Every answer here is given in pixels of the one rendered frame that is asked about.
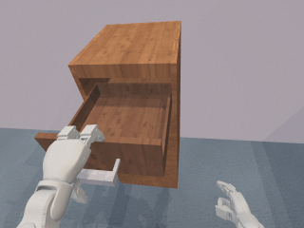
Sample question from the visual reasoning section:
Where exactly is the right robot hand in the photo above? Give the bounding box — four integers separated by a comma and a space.
215, 180, 252, 225

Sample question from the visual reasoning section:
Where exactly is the handle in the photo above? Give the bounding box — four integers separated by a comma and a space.
77, 159, 121, 187

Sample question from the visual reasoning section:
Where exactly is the left robot forearm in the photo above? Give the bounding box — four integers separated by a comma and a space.
16, 179, 73, 228

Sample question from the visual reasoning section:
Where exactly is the cabinet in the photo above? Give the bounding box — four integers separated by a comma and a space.
68, 21, 181, 189

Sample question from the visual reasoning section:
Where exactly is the drawer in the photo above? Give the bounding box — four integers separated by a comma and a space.
34, 83, 172, 178

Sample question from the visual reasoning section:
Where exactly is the right robot forearm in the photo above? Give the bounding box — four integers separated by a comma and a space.
235, 212, 265, 228

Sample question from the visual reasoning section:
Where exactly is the left robot hand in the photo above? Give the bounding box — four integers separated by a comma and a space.
43, 124, 105, 204

